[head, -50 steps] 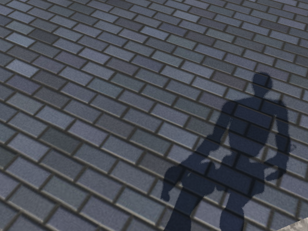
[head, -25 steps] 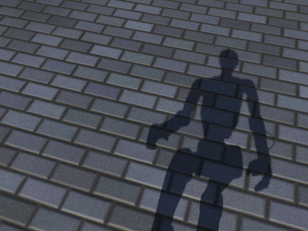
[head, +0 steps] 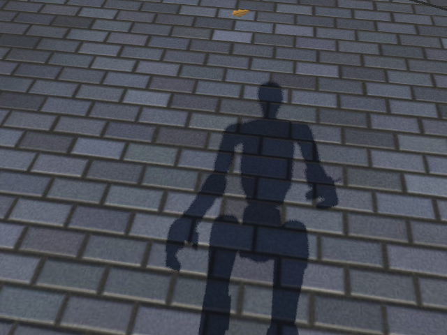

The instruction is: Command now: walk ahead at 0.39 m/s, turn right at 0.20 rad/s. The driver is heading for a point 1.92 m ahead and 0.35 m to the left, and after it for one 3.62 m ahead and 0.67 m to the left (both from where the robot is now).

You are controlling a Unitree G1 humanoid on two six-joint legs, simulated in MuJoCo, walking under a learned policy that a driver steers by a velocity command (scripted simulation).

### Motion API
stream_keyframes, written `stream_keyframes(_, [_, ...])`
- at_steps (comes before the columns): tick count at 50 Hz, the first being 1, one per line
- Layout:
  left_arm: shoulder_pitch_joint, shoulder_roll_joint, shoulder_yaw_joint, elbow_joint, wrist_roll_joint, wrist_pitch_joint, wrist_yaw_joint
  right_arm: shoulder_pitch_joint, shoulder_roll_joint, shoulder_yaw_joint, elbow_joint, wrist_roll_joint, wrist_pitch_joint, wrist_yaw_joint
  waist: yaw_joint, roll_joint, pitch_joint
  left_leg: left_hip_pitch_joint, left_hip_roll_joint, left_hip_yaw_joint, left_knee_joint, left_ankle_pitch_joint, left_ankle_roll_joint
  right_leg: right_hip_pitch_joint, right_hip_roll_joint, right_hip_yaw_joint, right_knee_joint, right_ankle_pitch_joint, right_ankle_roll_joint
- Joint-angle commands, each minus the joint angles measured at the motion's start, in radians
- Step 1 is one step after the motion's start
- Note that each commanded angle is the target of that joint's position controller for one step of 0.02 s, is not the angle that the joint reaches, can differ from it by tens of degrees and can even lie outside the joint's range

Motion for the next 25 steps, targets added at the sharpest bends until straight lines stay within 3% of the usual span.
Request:
stream_keyframes(1, [-0.043, 0.135, 0.021, -0.088, 0.005, -0.023, 0.007, 0.163, -0.122, -0.032, -0.015, -0.004, 0.011, 0.000, -0.096, 0.064, -0.081, 0.494, 0.368, -0.462, -0.193, 0.229, 0.205, -0.478, -0.089, -0.006, 0.316, 0.043, 0.022])
stream_keyframes(2, [-0.070, 0.126, 0.024, -0.100, 0.023, -0.021, 0.009, 0.124, -0.103, -0.024, -0.014, -0.008, 0.015, 0.003, -0.069, 0.048, -0.049, 0.398, 0.341, -0.372, -0.190, 0.451, 0.204, -0.442, -0.116, -0.032, 0.259, 0.065, 0.035])
stream_keyframes(4, [-0.047, 0.080, 0.021, -0.099, 0.024, -0.008, 0.007, 0.109, -0.069, -0.008, 0.003, -0.014, 0.014, 0.005, -0.027, 0.097, -0.060, 0.314, 0.274, -0.242, -0.206, 0.653, 0.179, -0.338, -0.149, -0.062, 0.132, 0.090, 0.049])
stream_keyframes(6, [-0.047, 0.033, 0.008, -0.101, 0.021, 0.003, 0.010, 0.112, -0.094, -0.011, 0.025, -0.015, 0.017, -0.003, -0.016, 0.128, -0.080, 0.285, 0.253, -0.169, -0.218, 0.775, 0.189, -0.289, -0.145, -0.096, -0.004, 0.143, 0.068])
stream_keyframes(9, [-0.094, 0.017, -0.004, -0.108, 0.023, 0.014, 0.011, 0.103, -0.146, -0.023, 0.044, -0.005, 0.040, -0.019, -0.022, 0.133, -0.122, 0.247, 0.233, -0.090, -0.228, 0.786, 0.177, -0.177, -0.135, -0.128, -0.195, 0.298, 0.078])
stream_keyframes(14, [-0.197, 0.049, 0.003, -0.122, 0.023, 0.026, 0.007, 0.141, -0.143, -0.018, 0.088, 0.006, 0.066, -0.023, -0.058, 0.129, -0.090, 0.270, 0.242, -0.100, -0.213, 0.565, 0.158, -0.118, -0.121, -0.131, -0.363, 0.386, 0.060])
stream_keyframes(16, [-0.201, 0.050, 0.007, -0.119, 0.030, 0.021, 0.006, 0.126, -0.133, -0.011, 0.096, 0.019, 0.074, -0.025, -0.038, 0.119, -0.069, 0.253, 0.226, -0.122, -0.166, 0.437, 0.131, -0.037, -0.108, -0.145, -0.504, 0.451, 0.031])
stream_keyframes(17, [-0.192, 0.069, 0.014, -0.115, 0.039, 0.017, 0.009, 0.149, -0.119, -0.005, 0.105, 0.023, 0.075, -0.024, -0.030, 0.094, -0.065, 0.232, 0.193, -0.134, -0.136, 0.346, 0.096, 0.037, -0.121, -0.126, -0.591, 0.567, 0.012])
stream_keyframes(18, [-0.166, 0.128, 0.028, -0.116, 0.051, 0.014, 0.019, 0.172, -0.097, 0.004, 0.100, 0.006, 0.070, -0.023, -0.040, 0.034, -0.106, 0.174, 0.145, -0.120, -0.075, 0.220, 0.052, 0.165, -0.217, -0.044, -0.557, 0.848, -0.019])
stream_keyframes(19, [-0.162, 0.179, 0.042, -0.121, 0.045, 0.029, 0.030, 0.257, -0.077, 0.007, 0.108, -0.008, 0.062, -0.018, -0.084, -0.083, -0.154, 0.037, 0.071, -0.076, -0.012, -0.087, 0.009, 0.326, -0.325, 0.017, -0.481, 1.023, -0.094])
stream_keyframes(20, [-0.156, 0.137, 0.037, -0.117, 0.034, 0.043, 0.033, 0.240, -0.057, 0.015, 0.094, 0.004, 0.069, -0.025, -0.061, -0.150, -0.190, -0.006, 0.048, -0.029, 0.058, -0.242, -0.023, 0.321, -0.380, 0.069, -0.494, 0.909, -0.161])
stream_keyframes(21, [-0.156, 0.111, 0.032, -0.116, 0.031, 0.049, 0.031, 0.171, -0.085, 0.009, 0.071, 0.014, 0.083, -0.030, -0.035, -0.151, -0.165, -0.026, 0.047, -0.016, 0.114, -0.275, -0.038, 0.274, -0.391, 0.107, -0.536, 0.791, -0.175])
stream_keyframes(24, [-0.160, 0.161, 0.048, -0.121, 0.043, 0.048, 0.041, 0.129, -0.148, -0.023, 0.040, 0.016, 0.144, -0.042, -0.006, -0.183, -0.117, -0.104, 0.053, -0.020, 0.488, -0.477, -0.065, 0.159, -0.487, 0.163, -0.635, 0.725, -0.234])
stream_keyframes(25, [-0.190, 0.161, 0.047, -0.123, 0.040, 0.042, 0.044, 0.150, -0.151, -0.033, 0.040, 0.020, 0.161, -0.044, -0.029, -0.146, -0.099, -0.109, 0.071, -0.039, 0.589, -0.481, -0.073, 0.105, -0.488, 0.130, -0.655, 0.691, -0.237])
Velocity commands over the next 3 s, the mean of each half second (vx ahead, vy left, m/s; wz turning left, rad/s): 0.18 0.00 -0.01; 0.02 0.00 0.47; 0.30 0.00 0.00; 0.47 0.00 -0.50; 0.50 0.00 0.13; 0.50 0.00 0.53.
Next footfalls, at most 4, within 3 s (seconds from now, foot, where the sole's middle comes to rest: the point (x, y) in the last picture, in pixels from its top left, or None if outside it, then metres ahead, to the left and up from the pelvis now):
0.34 right None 0.23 -0.13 -0.76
0.70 left None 0.16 0.13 -0.76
1.24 right None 0.24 -0.07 -0.76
1.64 left None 0.41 0.25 -0.76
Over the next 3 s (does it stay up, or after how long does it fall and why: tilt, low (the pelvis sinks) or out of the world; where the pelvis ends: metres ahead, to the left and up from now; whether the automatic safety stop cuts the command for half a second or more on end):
stays up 1.04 0.16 0.02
